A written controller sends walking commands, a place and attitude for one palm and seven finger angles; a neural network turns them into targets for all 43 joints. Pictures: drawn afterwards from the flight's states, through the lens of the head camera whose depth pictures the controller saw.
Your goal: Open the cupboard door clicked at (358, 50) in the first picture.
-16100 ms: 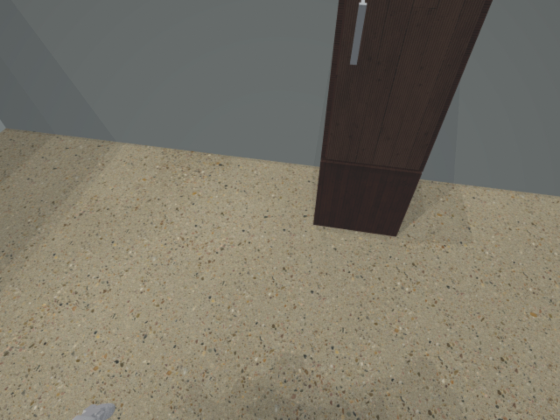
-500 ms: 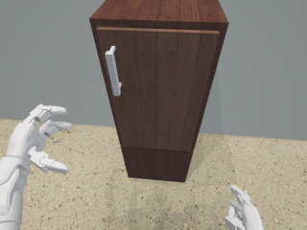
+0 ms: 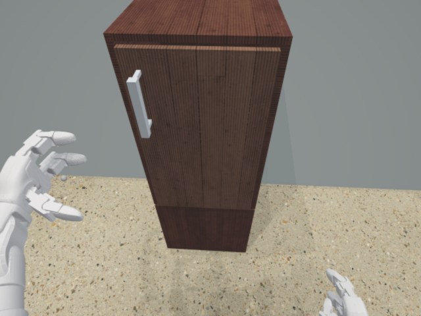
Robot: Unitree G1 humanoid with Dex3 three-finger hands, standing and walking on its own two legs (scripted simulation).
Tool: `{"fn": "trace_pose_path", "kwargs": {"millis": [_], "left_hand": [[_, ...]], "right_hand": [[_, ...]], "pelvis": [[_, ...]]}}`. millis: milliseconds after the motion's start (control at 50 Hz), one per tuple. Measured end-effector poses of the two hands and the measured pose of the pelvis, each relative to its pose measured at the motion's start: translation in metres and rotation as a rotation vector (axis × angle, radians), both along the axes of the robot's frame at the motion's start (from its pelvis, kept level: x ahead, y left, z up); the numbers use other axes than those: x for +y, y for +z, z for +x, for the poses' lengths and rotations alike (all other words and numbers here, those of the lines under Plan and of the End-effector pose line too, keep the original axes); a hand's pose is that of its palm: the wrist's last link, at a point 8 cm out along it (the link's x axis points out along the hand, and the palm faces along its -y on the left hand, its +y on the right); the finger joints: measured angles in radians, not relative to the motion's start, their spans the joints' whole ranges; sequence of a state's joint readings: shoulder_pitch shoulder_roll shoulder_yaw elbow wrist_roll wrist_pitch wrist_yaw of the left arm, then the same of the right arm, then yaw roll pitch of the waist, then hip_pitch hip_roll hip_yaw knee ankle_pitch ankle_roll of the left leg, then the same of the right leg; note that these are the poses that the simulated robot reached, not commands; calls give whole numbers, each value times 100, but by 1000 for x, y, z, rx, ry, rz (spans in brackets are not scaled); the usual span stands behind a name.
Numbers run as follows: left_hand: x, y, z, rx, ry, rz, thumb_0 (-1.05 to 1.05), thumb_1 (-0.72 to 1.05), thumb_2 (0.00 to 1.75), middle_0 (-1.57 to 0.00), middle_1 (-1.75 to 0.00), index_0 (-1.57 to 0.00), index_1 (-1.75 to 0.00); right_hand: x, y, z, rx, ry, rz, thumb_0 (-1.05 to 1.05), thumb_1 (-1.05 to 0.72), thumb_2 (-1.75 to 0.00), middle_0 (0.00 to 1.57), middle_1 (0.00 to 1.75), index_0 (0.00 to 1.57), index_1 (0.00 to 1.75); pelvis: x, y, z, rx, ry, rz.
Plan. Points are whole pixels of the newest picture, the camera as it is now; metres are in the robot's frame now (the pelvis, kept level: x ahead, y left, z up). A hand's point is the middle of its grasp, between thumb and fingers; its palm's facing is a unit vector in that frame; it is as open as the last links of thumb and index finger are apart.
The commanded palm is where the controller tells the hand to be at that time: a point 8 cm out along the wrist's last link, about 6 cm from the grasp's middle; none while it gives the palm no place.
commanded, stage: raise the hand with hooked fingers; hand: left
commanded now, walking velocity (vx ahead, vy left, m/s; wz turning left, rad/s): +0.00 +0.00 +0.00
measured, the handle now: (142, 105) +0.53 +0.21 +0.13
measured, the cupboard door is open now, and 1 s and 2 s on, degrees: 0 0 0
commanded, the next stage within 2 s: move the hooked fingers beside the handle in 0.14 s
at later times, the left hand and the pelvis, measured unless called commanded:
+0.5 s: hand (73, 167) +0.32 +0.27 +0.14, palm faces +0.05 -1.00 -0.04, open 14.0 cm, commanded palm +0.29 +0.32 +0.15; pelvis -0.01 +0.00 +0.00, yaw +1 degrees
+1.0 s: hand (86, 147) +0.37 +0.27 +0.14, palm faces +0.04 -1.00 -0.02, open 14.0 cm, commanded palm +0.35 +0.32 +0.14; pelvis +0.00 +0.01 +0.00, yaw +0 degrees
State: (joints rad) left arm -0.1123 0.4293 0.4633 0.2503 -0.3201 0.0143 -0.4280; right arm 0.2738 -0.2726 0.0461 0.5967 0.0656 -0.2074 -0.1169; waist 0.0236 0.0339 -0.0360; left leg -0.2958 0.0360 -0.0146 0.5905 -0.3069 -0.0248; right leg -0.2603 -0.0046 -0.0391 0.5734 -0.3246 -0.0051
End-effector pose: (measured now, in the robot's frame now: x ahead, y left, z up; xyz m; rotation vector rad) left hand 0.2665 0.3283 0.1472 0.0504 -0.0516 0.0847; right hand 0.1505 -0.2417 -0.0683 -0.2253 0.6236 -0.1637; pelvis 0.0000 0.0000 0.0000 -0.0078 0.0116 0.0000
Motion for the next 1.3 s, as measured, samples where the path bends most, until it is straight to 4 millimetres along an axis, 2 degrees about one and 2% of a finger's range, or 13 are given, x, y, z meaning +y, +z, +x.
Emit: {"fn": "trace_pose_path", "kwargs": {"millis": [140,360,460,620,780,880,1100,1300], "left_hand": [[-3,4,2,34,-26,7,-1,-50,30,-30,-120,-30,-120],[3,-5,2,47,-1,-25,-1,-50,30,-30,-120,-30,-120],[3,-6,20,49,-10,-24,-1,-51,30,-30,-120,-30,-120],[-15,5,53,18,-83,-19,-1,-50,30,-30,-120,-30,-120],[-9,-8,61,75,-32,-27,-1,-50,30,-30,-120,-30,-120],[-3,-5,65,37,-16,-24,-1,-50,30,-30,-120,-30,-120],[-7,-8,100,73,-64,-43,-1,-50,30,-30,-120,-29,-120],[-9,-7,125,60,-60,-29,-1,-50,30,-30,-120,-29,-120]], "right_hand": [[3,-1,7,-20,0,18,1,-90,-90,20,30,20,30],[6,-1,8,-15,13,15,1,-90,-90,20,30,20,30],[5,-5,0,18,7,-6,1,-90,-90,20,30,20,30],[5,-9,-17,51,-39,3,1,-90,-90,20,30,20,30],[5,-14,-30,101,-61,14,1,-90,-90,20,30,20,30],[4,-16,-34,140,-55,-4,1,-90,-90,20,30,20,30],[-3,-20,-43,191,-82,-29,1,-90,-90,20,30,20,30],[-6,-28,-69,283,-117,-29,1,-90,-90,20,30,20,30]], "pelvis": [[-1,0,-1,-2,2,0],[-1,-1,-4,0,7,-1],[0,-1,-8,6,14,-4],[7,-1,-4,24,-3,-1],[10,0,-1,35,-17,2],[10,-1,-1,39,-10,-2],[13,-3,-2,73,-6,-8],[15,-5,0,102,-13,-10]]}}
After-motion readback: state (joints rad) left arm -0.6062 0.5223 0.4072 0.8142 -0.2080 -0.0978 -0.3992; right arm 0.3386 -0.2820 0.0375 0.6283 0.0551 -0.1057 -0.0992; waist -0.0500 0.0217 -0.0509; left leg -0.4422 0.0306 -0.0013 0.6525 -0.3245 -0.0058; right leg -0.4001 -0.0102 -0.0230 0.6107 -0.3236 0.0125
